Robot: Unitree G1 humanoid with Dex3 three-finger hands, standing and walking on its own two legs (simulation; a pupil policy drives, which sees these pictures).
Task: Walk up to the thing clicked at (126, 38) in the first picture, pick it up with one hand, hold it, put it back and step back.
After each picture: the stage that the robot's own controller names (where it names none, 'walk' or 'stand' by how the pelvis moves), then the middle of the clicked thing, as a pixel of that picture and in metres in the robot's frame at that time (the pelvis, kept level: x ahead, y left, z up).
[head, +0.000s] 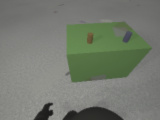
stand; (127, 37) +0.95 -0.36 -0.04
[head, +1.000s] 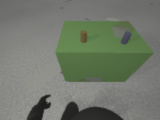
sink last; (125, 38) +0.83 -0.29 +0.00
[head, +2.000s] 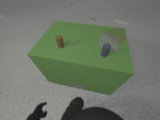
sink last; (105, 50) +0.61 -0.03 -0.02
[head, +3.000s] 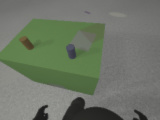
stand; (71, 52) +0.48 +0.23 +0.00
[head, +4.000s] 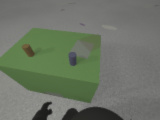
stand; (72, 59) +0.48 +0.19 -0.03
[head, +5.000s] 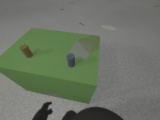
stand; (71, 60) +0.47 +0.20 -0.04
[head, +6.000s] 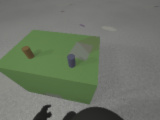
stand; (71, 61) +0.48 +0.20 -0.04
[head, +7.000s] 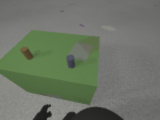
stand; (70, 61) +0.46 +0.20 -0.04
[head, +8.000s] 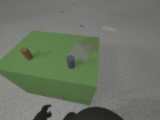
rise first; (70, 62) +0.46 +0.20 -0.04
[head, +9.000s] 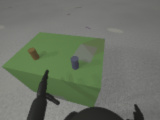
rise first; (75, 63) +0.46 +0.19 -0.04
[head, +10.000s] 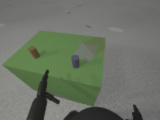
go down; (75, 61) +0.47 +0.19 -0.04
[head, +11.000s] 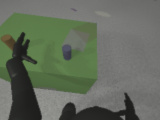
go down; (67, 52) +0.48 +0.17 -0.01
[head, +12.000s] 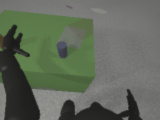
go down; (62, 50) +0.48 +0.19 +0.02
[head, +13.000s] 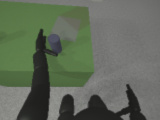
close in; (55, 44) +0.49 +0.20 +0.06
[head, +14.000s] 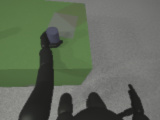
close; (54, 38) +0.53 +0.19 +0.07
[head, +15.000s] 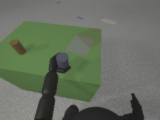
lift; (63, 62) +0.34 +0.19 +0.10
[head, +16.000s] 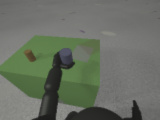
hold; (67, 59) +0.33 +0.17 +0.18
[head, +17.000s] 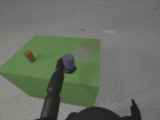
hold; (69, 64) +0.33 +0.16 +0.13
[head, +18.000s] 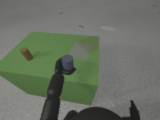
hold; (68, 65) +0.33 +0.16 +0.12
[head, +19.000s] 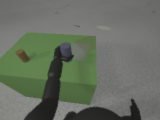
crouch; (66, 52) +0.41 +0.18 +0.14
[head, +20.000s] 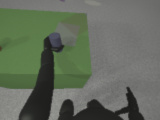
lower; (56, 43) +0.50 +0.19 +0.06
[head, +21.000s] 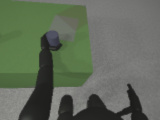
lower; (54, 41) +0.51 +0.20 +0.06
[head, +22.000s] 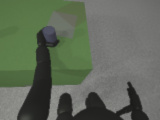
lower; (51, 37) +0.53 +0.20 +0.07
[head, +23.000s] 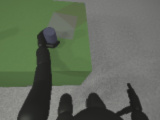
lower; (51, 38) +0.52 +0.21 +0.06
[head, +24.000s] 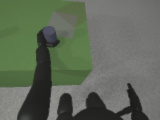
rest; (51, 37) +0.52 +0.20 +0.07
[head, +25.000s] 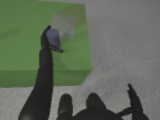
withdraw; (54, 40) +0.52 +0.19 +0.06
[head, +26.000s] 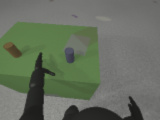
sink last; (69, 55) +0.47 +0.17 +0.02
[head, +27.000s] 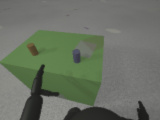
stand; (76, 56) +0.52 +0.18 +0.01
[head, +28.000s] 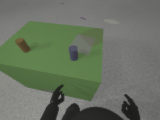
stand; (73, 53) +0.49 +0.18 +0.02
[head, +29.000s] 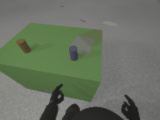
stand; (73, 53) +0.50 +0.18 +0.03
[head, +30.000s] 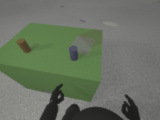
stand; (73, 53) +0.50 +0.18 +0.03
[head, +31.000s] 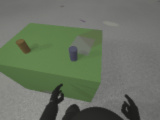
stand; (73, 54) +0.49 +0.18 +0.03
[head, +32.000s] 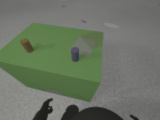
stand; (75, 54) +0.50 +0.17 +0.00
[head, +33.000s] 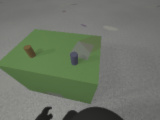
walk; (74, 58) +0.50 +0.18 -0.04
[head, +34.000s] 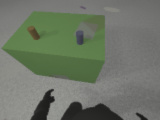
walk; (80, 38) +0.65 +0.16 -0.02
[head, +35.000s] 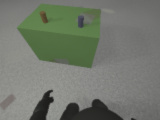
walk; (80, 21) +0.97 +0.18 -0.02
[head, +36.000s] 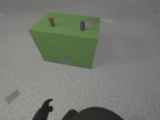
stand; (82, 25) +1.10 +0.21 -0.03
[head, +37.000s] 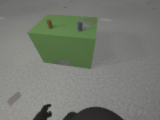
stand; (80, 26) +1.10 +0.23 -0.04
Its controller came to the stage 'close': yes
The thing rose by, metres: 0.21
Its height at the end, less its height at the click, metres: +0.00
